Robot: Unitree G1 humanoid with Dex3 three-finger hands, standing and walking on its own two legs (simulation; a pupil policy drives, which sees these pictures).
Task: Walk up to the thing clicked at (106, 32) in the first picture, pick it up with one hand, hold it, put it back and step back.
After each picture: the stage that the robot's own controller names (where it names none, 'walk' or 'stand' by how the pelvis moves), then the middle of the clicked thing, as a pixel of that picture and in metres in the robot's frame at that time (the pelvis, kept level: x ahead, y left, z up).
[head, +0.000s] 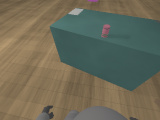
stand; (105, 31) +0.85 -0.11 +0.04
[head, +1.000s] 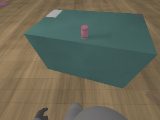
walk; (84, 32) +0.74 +0.12 +0.06
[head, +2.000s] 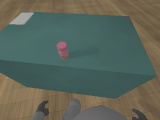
stand; (63, 50) +0.43 +0.23 +0.09
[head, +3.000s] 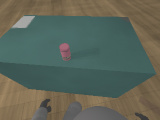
stand; (65, 52) +0.45 +0.20 +0.07
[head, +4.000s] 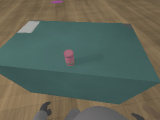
stand; (69, 58) +0.42 +0.18 +0.05
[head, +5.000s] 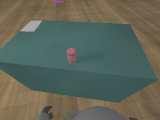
stand; (71, 56) +0.45 +0.18 +0.04
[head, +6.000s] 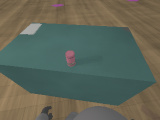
stand; (70, 58) +0.44 +0.18 +0.04
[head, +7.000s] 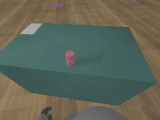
stand; (70, 58) +0.44 +0.18 +0.04
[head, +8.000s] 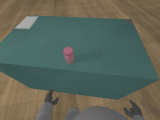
rise first; (69, 55) +0.43 +0.19 +0.04
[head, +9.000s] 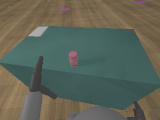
rise first; (73, 59) +0.44 +0.19 +0.04
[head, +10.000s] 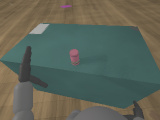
go down; (74, 57) +0.44 +0.18 +0.05
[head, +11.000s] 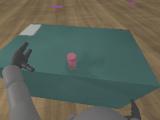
go down; (72, 61) +0.42 +0.16 +0.05
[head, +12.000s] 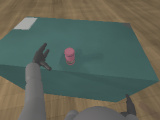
close in; (70, 56) +0.43 +0.17 +0.06
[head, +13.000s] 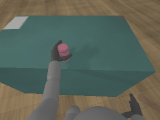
close; (64, 53) +0.44 +0.19 +0.09
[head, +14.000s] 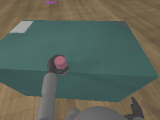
lift; (61, 65) +0.34 +0.20 +0.08
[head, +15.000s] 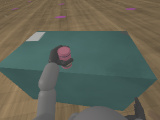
lift; (65, 58) +0.32 +0.17 +0.21
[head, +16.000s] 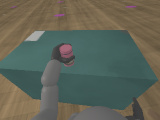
hold; (67, 55) +0.34 +0.16 +0.20
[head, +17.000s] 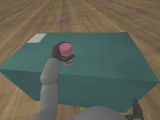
hold; (67, 54) +0.33 +0.16 +0.22
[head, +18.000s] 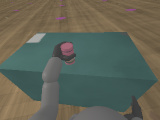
crouch; (68, 54) +0.34 +0.16 +0.22
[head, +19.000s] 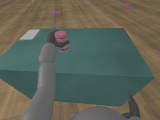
lower; (62, 41) +0.43 +0.20 +0.23
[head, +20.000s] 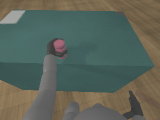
lower; (60, 49) +0.45 +0.20 +0.10
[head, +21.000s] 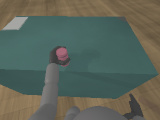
lower; (63, 57) +0.40 +0.19 +0.09
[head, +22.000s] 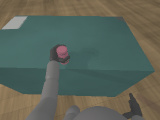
lower; (63, 55) +0.42 +0.19 +0.09
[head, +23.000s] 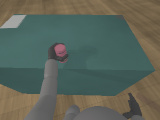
lower; (61, 53) +0.43 +0.20 +0.09
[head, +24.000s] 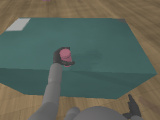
open; (66, 58) +0.40 +0.18 +0.08
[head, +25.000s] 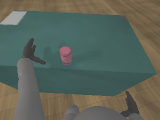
sink last; (66, 56) +0.41 +0.17 +0.08
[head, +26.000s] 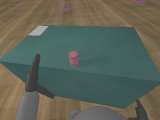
sink last; (73, 59) +0.42 +0.18 +0.06
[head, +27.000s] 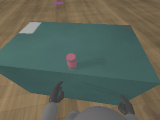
stand; (71, 61) +0.39 +0.17 +0.05
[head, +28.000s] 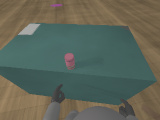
stand; (70, 61) +0.40 +0.18 +0.05
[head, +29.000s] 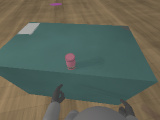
stand; (70, 61) +0.40 +0.18 +0.05
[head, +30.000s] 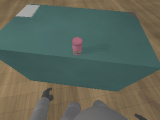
walk; (77, 46) +0.48 +0.12 +0.07
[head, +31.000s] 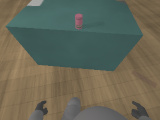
walk; (78, 21) +0.79 +0.18 +0.07
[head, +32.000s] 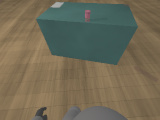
stand; (87, 15) +1.12 +0.13 +0.06
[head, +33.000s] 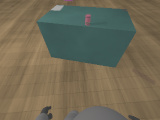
stand; (87, 20) +1.11 +0.11 +0.04
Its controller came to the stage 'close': yes
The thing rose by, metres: 0.21
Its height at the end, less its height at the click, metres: +0.00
